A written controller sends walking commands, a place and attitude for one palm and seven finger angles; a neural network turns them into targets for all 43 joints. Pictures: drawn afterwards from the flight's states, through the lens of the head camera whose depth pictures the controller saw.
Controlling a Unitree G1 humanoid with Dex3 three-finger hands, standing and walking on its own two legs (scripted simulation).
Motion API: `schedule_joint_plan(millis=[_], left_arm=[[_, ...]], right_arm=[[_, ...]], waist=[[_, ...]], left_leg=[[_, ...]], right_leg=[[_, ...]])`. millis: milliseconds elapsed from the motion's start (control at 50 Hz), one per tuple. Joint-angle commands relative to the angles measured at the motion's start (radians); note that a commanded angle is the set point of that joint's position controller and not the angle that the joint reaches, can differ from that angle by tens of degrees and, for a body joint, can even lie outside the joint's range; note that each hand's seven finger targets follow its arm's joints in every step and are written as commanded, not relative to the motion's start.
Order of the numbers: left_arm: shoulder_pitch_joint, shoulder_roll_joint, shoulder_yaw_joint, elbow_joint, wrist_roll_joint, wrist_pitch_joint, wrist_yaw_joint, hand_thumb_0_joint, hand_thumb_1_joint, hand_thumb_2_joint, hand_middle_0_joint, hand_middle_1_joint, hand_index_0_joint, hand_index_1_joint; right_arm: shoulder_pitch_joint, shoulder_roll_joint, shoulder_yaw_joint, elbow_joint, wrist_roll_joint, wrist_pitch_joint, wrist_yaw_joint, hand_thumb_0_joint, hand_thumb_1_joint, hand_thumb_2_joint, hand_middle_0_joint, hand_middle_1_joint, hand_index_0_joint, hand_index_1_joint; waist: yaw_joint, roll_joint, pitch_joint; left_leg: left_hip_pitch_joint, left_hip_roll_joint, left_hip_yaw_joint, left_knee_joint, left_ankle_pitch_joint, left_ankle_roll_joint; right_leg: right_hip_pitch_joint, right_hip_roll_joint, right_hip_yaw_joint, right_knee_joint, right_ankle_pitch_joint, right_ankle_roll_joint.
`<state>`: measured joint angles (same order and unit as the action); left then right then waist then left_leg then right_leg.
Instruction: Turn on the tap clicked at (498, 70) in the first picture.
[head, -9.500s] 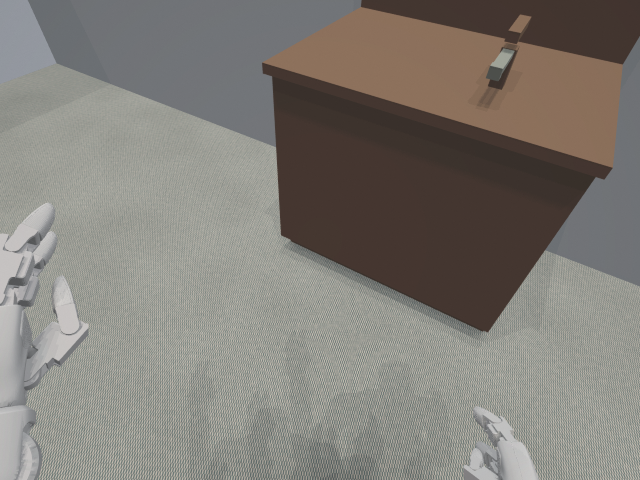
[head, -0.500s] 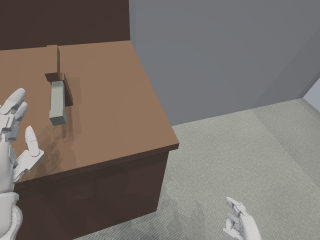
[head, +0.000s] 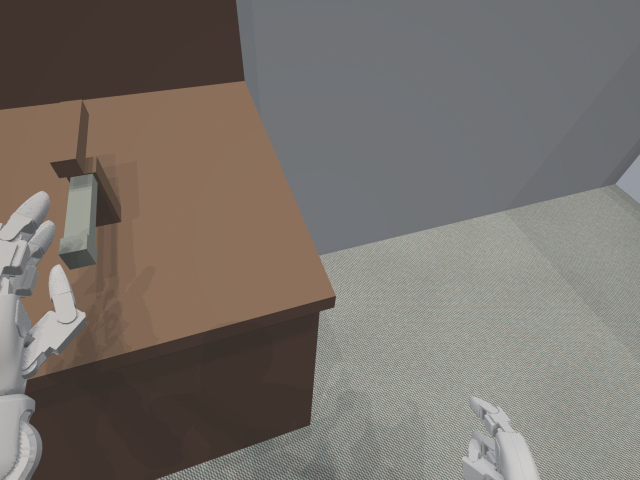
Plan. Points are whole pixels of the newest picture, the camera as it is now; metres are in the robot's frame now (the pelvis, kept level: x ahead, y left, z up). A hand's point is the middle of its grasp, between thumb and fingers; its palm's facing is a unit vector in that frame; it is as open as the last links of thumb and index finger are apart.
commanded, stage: come to a stop and stand still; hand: left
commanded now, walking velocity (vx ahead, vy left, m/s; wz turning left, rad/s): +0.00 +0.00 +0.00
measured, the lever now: (78, 251) +0.32 +0.31 +0.12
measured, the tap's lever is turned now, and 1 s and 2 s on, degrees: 0 0 0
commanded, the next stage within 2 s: look again from close up in 0.84 s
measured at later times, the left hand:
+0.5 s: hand (63, 323) +0.22 +0.26 +0.15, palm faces +0.37 -0.86 -0.36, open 7.4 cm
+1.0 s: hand (40, 326) +0.21 +0.27 +0.16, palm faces +0.41 -0.86 -0.32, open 7.4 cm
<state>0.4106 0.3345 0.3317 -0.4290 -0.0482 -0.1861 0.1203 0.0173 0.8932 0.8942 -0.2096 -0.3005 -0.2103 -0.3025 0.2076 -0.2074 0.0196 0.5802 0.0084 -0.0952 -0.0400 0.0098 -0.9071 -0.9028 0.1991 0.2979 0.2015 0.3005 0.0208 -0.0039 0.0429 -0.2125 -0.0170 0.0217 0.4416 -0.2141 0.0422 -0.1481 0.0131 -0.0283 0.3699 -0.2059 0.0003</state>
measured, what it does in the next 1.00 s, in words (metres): stands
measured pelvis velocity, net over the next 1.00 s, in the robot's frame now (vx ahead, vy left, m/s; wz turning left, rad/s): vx -0.01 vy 0.02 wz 0.00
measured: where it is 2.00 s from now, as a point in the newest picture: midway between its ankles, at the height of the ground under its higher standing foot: outside the picture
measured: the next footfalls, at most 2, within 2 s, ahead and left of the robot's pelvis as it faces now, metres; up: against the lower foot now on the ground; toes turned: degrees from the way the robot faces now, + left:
none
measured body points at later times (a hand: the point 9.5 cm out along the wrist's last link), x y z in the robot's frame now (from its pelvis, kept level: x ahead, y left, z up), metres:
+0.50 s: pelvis +0.00 +0.01 +0.00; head +0.02 +0.04 +0.45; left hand +0.19 +0.31 +0.17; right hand +0.17 -0.22 -0.07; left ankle +0.01 +0.09 -0.74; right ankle +0.00 -0.12 -0.74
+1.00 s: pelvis -0.01 +0.02 +0.00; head +0.00 +0.05 +0.45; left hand +0.18 +0.32 +0.18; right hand +0.17 -0.19 -0.07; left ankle +0.01 +0.09 -0.74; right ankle +0.00 -0.12 -0.74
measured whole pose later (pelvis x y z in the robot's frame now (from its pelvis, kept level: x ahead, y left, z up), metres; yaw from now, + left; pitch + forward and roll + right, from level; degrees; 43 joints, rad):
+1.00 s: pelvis -0.01 +0.02 +0.00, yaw +0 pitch -2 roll -2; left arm 0.39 0.35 0.34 -0.43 -0.04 -0.20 0.11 0.02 0.89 0.89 -0.21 -0.30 -0.21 -0.30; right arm 0.21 -0.18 0.04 0.57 0.00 -0.10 -0.04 0.01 -0.91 -0.90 0.20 0.30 0.20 0.30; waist 0.04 -0.03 0.04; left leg -0.20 -0.04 0.03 0.43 -0.20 0.07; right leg -0.14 -0.01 -0.02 0.37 -0.19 0.03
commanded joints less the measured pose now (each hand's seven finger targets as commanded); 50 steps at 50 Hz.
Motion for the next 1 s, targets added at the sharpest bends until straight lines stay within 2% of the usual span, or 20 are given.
schedule_joint_plan(millis=[0, 80, 100, 120, 140, 160, 180, 200, 260, 280, 320, 380, 460, 540, 620, 680, 740, 780, 920, 980], left_arm=[[-0.051, 0.167, 0.109, -0.232, -0.003, -0.062, 0.016, 0.000, 0.900, 0.900, -0.200, -0.300, -0.200, -0.300], [-0.028, 0.176, 0.120, -0.224, -0.007, -0.051, 0.017, 0.000, 0.900, 0.900, -0.200, -0.300, -0.200, -0.300], [-1.081, 0.986, 0.681, -0.513, 0.154, -0.160, 0.011, 0.000, 0.900, 0.900, -0.200, -0.300, -0.200, -0.300], [-0.485, 0.375, 0.299, 0.126, 0.059, -0.111, -0.030, 0.000, 0.900, 0.900, -0.200, -0.300, -0.200, -0.300], [-0.229, 0.217, 0.182, 0.140, 0.027, -0.107, -0.044, 0.000, 0.900, 0.900, -0.200, -0.300, -0.200, -0.300], [-0.179, 0.173, 0.105, -0.030, 0.001, -0.121, -0.047, 0.000, 0.900, 0.900, -0.200, -0.300, -0.200, -0.300], [-0.100, 0.073, 0.017, -0.064, -0.015, -0.120, -0.052, 0.000, 0.900, 0.900, -0.200, -0.300, -0.200, -0.300], [-0.067, 0.128, 0.036, -0.154, -0.006, -0.117, -0.041, 0.000, 0.900, 0.900, -0.200, -0.300, -0.200, -0.300], [0.013, 0.187, 0.091, -0.202, -0.004, -0.107, -0.015, 0.000, 0.900, 0.900, -0.200, -0.300, -0.200, -0.300], [0.011, 0.236, 0.147, -0.216, -0.008, -0.103, -0.001, 0.000, 0.900, 0.900, -0.200, -0.300, -0.200, -0.300], [-0.027, 0.241, 0.171, -0.223, -0.014, -0.107, 0.003, 0.000, 0.900, 0.900, -0.200, -0.300, -0.200, -0.300], [-0.121, 0.287, 0.216, -0.261, -0.015, -0.117, 0.007, 0.000, 0.900, 0.900, -0.200, -0.300, -0.200, -0.300], [-0.151, 0.212, 0.136, -0.245, -0.006, -0.121, 0.002, 0.000, 0.900, 0.900, -0.200, -0.300, -0.200, -0.300], [-0.131, 0.149, 0.065, -0.205, 0.007, -0.103, 0.000, 0.000, 0.900, 0.900, -0.200, -0.300, -0.200, -0.300], [-0.133, 0.148, 0.063, -0.198, 0.014, -0.091, 0.003, 0.000, 0.900, 0.900, -0.200, -0.300, -0.200, -0.300], [-0.119, 0.190, 0.115, -0.211, 0.012, -0.084, 0.005, 0.000, 0.900, 0.900, -0.200, -0.300, -0.200, -0.300], [-0.125, 0.177, 0.102, -0.232, 0.009, -0.087, 0.000, 0.000, 0.900, 0.900, -0.200, -0.300, -0.200, -0.300], [-0.124, 0.192, 0.121, -0.250, 0.008, -0.085, 0.000, 0.000, 0.900, 0.900, -0.200, -0.300, -0.200, -0.300], [-0.104, 0.150, 0.081, -0.202, 0.010, -0.072, -0.003, 0.000, 0.900, 0.900, -0.200, -0.300, -0.200, -0.300], [-0.112, 0.166, 0.095, -0.200, 0.014, -0.067, 0.002, 0.000, 0.900, 0.900, -0.200, -0.300, -0.200, -0.300]], right_arm=[[-0.095, -0.114, -0.050, -0.161, 0.000, -0.053, -0.007, 0.000, -0.900, -0.900, 0.200, 0.300, 0.200, 0.300], [-0.100, -0.112, -0.050, -0.166, 0.004, -0.045, -0.012, 0.000, -0.900, -0.900, 0.200, 0.300, 0.200, 0.300], [0.017, -0.145, -0.057, -0.155, -0.045, -0.087, -0.001, 0.000, -0.900, -0.900, 0.200, 0.300, 0.200, 0.300], [-0.070, -0.029, -0.013, -0.087, -0.012, -0.085, 0.001, 0.000, -0.900, -0.900, 0.200, 0.300, 0.200, 0.300], [-0.037, -0.123, -0.077, -0.145, -0.006, -0.104, 0.003, 0.000, -0.900, -0.900, 0.200, 0.300, 0.200, 0.300], [-0.024, -0.131, -0.076, -0.146, 0.004, -0.104, 0.019, 0.000, -0.900, -0.900, 0.200, 0.300, 0.200, 0.300], [-0.061, -0.113, -0.071, -0.151, 0.016, -0.111, 0.033, 0.000, -0.900, -0.900, 0.200, 0.300, 0.200, 0.300], [-0.053, -0.134, -0.076, -0.161, 0.009, -0.111, 0.045, 0.000, -0.900, -0.900, 0.200, 0.300, 0.200, 0.300], [-0.071, -0.131, -0.069, -0.169, 0.004, -0.103, 0.044, 0.000, -0.900, -0.900, 0.200, 0.300, 0.200, 0.300], [-0.089, -0.127, -0.067, -0.169, 0.006, -0.097, 0.035, 0.000, -0.900, -0.900, 0.200, 0.300, 0.200, 0.300], [-0.092, -0.123, -0.061, -0.182, 0.001, -0.093, 0.015, 0.000, -0.900, -0.900, 0.200, 0.300, 0.200, 0.300], [-0.110, -0.118, -0.053, -0.178, 0.000, -0.094, -0.008, 0.000, -0.900, -0.900, 0.200, 0.300, 0.200, 0.300], [-0.093, -0.118, -0.051, -0.161, -0.003, -0.111, -0.009, 0.000, -0.900, -0.900, 0.200, 0.300, 0.200, 0.300], [-0.089, -0.122, -0.049, -0.147, -0.007, -0.113, 0.002, 0.000, -0.900, -0.900, 0.200, 0.300, 0.200, 0.300], [-0.091, -0.123, -0.048, -0.149, -0.008, -0.096, 0.004, 0.000, -0.900, -0.900, 0.200, 0.300, 0.200, 0.300], [-0.104, -0.114, -0.044, -0.159, -0.009, -0.082, -0.001, 0.000, -0.900, -0.900, 0.200, 0.300, 0.200, 0.300], [-0.099, -0.115, -0.044, -0.168, -0.008, -0.075, -0.001, 0.000, -0.900, -0.900, 0.200, 0.300, 0.200, 0.300], [-0.106, -0.112, -0.041, -0.173, -0.008, -0.073, -0.005, 0.000, -0.900, -0.900, 0.200, 0.300, 0.200, 0.300], [-0.093, -0.115, -0.044, -0.170, -0.006, -0.066, -0.004, 0.000, -0.900, -0.900, 0.200, 0.300, 0.200, 0.300], [-0.102, -0.113, -0.044, -0.164, -0.005, -0.065, -0.007, 0.000, -0.900, -0.900, 0.200, 0.300, 0.200, 0.300]], waist=[[0.001, 0.046, -0.168], [0.003, 0.041, -0.163], [0.017, -0.112, 0.020], [0.002, -0.106, -0.184], [0.039, 0.017, -0.173], [0.021, 0.095, -0.222], [0.017, 0.169, -0.248], [0.023, 0.148, -0.249], [0.024, -0.002, -0.204], [0.021, -0.008, -0.204], [0.012, -0.023, -0.182], [0.006, 0.040, -0.149], [0.006, 0.094, -0.161], [0.006, 0.069, -0.148], [0.004, 0.084, -0.133], [0.007, 0.068, -0.137], [0.005, 0.108, -0.135], [0.008, 0.098, -0.145], [0.004, 0.057, -0.128], [0.006, 0.053, -0.124]], left_leg=[[0.034, 0.053, -0.065, -0.062, 0.176, -0.033], [0.049, 0.058, -0.064, -0.063, 0.219, -0.037], [-0.118, 0.096, -0.036, 0.079, 0.226, -0.004], [0.038, 0.023, -0.052, 0.031, 0.256, -0.008], [0.080, 0.054, -0.049, 0.038, 0.273, -0.026], [0.071, 0.061, -0.067, 0.001, 0.293, -0.018], [0.109, 0.081, -0.064, -0.014, 0.354, -0.018], [0.102, 0.099, -0.082, -0.020, 0.365, -0.014], [0.005, 0.105, -0.107, -0.053, 0.233, -0.014], [0.012, 0.104, -0.098, -0.057, 0.193, -0.016], [-0.017, 0.090, -0.107, -0.067, 0.122, -0.015], [-0.013, 0.089, -0.114, -0.084, 0.074, -0.014], [0.012, 0.085, -0.110, -0.084, 0.095, -0.012], [0.027, 0.089, -0.105, -0.088, 0.130, -0.022], [0.004, 0.086, -0.107, -0.111, 0.112, -0.034], [0.000, 0.082, -0.100, -0.114, 0.100, -0.037], [-0.011, 0.085, -0.111, -0.136, 0.086, -0.041], [0.005, 0.086, -0.106, -0.140, 0.096, -0.050], [-0.009, 0.078, -0.099, -0.137, 0.060, -0.043], [0.000, 0.076, -0.090, -0.134, 0.019, -0.038]], right_leg=[[0.062, -0.060, 0.062, -0.029, 0.203, -0.021], [0.053, -0.054, 0.060, -0.020, 0.226, -0.018], [-0.124, -0.107, 0.110, -0.124, 0.268, 0.050], [-0.062, -0.139, 0.121, -0.026, 0.274, -0.057], [-0.026, -0.122, 0.214, -0.033, 0.369, -0.038], [0.056, -0.121, 0.160, 0.009, 0.331, -0.029], [0.057, -0.106, 0.126, 0.047, 0.286, -0.036], [0.044, -0.090, 0.109, 0.052, 0.245, -0.024], [0.053, -0.074, 0.078, 0.038, 0.145, -0.017], [0.046, -0.075, 0.077, 0.038, 0.134, -0.017], [0.037, -0.077, 0.078, 0.024, 0.098, -0.019], [0.016, -0.072, 0.077, 0.017, 0.070, -0.020], [0.035, -0.065, 0.076, 0.011, 0.098, -0.022], [0.025, -0.057, 0.069, -0.005, 0.114, -0.017], [0.036, -0.046, 0.059, -0.009, 0.104, -0.018], [0.048, -0.044, 0.055, -0.019, 0.114, -0.016], [0.060, -0.034, 0.044, -0.004, 0.099, -0.015], [0.062, -0.029, 0.036, 0.000, 0.104, -0.012], [0.068, -0.034, 0.041, -0.028, 0.101, -0.010], [0.054, -0.038, 0.049, -0.046, 0.086, -0.010]])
